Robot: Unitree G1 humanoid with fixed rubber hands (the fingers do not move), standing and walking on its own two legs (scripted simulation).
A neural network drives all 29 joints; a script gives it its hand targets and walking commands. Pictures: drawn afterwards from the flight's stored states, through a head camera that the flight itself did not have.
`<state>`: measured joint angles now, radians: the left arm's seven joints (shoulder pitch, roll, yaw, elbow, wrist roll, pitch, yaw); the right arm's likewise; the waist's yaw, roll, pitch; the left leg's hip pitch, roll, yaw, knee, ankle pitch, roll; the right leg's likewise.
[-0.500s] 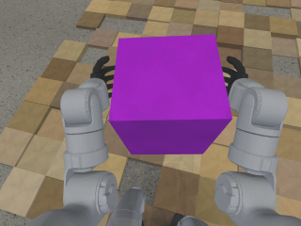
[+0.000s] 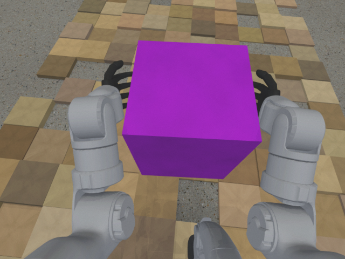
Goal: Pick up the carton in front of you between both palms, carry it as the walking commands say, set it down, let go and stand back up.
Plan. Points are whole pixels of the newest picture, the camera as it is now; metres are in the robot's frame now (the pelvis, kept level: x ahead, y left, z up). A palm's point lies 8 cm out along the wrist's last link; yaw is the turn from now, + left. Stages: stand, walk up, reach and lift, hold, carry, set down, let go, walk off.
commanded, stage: carry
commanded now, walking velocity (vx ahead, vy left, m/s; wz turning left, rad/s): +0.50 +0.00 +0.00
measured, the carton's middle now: (186, 119) +0.40 -0.03 +0.08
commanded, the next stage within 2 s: none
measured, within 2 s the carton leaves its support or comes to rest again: neither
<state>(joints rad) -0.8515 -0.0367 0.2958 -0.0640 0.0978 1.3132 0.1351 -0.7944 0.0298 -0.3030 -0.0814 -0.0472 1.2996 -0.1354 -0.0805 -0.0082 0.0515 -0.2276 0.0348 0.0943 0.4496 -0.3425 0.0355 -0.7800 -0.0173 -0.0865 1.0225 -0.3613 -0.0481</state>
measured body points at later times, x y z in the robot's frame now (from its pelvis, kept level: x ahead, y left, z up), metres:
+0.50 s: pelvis +0.29 -0.02 +0.02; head +0.33 -0.04 +0.47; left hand +0.67 +0.14 +0.14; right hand +0.67 -0.16 +0.13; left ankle +0.39 +0.10 -0.68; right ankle +0.20 -0.09 -0.72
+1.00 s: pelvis +0.59 -0.05 +0.01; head +0.59 -0.06 +0.46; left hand +0.96 +0.10 +0.13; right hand +0.95 -0.21 +0.13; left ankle +0.45 +0.08 -0.69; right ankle +0.68 -0.13 -0.72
